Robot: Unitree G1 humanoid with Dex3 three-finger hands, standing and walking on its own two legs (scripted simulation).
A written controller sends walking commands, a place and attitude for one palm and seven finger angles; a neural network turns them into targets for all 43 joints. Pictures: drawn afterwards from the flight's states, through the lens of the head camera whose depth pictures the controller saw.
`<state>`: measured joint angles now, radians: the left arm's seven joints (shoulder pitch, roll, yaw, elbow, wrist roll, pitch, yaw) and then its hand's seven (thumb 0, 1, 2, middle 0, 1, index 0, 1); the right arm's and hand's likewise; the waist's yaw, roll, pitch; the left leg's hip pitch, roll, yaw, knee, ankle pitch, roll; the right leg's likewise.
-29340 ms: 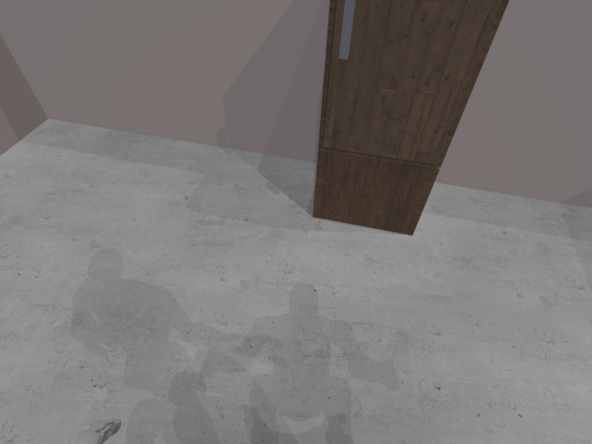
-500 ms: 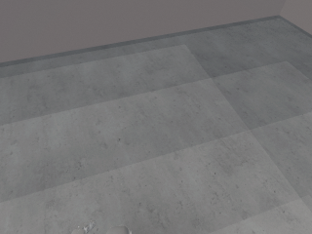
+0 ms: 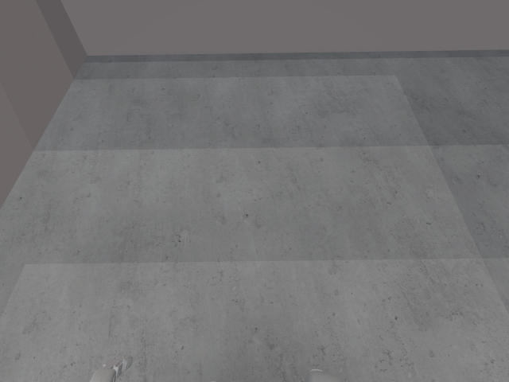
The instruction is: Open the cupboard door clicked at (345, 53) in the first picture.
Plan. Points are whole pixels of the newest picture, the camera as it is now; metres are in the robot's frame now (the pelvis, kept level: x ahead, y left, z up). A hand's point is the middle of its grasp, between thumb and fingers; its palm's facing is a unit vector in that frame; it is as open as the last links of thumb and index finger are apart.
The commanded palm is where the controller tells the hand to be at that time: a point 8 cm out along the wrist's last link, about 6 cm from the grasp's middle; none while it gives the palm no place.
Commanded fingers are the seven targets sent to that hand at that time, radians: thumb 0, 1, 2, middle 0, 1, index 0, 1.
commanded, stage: turn to face it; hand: left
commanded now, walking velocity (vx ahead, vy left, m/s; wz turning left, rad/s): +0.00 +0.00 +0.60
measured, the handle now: out of the picture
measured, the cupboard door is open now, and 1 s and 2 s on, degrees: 39 39 39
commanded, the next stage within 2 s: none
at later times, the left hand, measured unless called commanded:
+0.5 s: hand out of the picture -0.05 +0.14 -0.16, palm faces +0.40 -0.88 -0.26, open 7.3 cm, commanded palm none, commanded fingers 0.00 0.90 0.90 -0.20 -0.30 -0.20 -0.30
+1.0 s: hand out of the picture -0.02 +0.16 -0.15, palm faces +0.57 -0.76 -0.31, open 7.3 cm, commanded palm none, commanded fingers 0.00 0.90 0.90 -0.20 -0.30 -0.20 -0.30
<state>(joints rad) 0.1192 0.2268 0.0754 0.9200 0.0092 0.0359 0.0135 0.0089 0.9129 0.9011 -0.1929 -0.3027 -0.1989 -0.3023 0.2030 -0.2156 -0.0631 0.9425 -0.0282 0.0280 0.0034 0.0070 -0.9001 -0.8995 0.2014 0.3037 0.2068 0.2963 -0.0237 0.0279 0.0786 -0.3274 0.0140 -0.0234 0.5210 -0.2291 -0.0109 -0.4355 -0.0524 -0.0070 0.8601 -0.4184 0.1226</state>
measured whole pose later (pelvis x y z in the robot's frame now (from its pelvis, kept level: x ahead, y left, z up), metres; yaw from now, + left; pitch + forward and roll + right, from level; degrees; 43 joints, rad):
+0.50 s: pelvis -0.01 -0.05 +0.00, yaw +22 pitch +0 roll +2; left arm 0.25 0.19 0.05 0.93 0.03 0.00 0.02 0.01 0.92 0.90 -0.20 -0.30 -0.21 -0.30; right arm 0.09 -0.24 -0.08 0.94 -0.01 0.08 0.03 0.01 -0.91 -0.90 0.19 0.30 0.20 0.30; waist 0.02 -0.02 0.12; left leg -0.35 0.04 0.10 0.79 -0.46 -0.06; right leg -0.23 -0.16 -0.34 0.58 -0.34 -0.03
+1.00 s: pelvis +0.01 -0.08 -0.01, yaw +37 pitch +1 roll +1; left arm 0.13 0.19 0.05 0.88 0.02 0.00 0.01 0.01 0.91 0.90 -0.20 -0.30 -0.20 -0.30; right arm 0.20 -0.24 -0.09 0.95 -0.02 0.06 0.01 0.01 -0.90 -0.90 0.20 0.30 0.21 0.30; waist -0.03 0.07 0.09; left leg -0.41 -0.03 -0.07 0.79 -0.45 -0.03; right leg -0.30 -0.04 -0.08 0.63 -0.36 -0.01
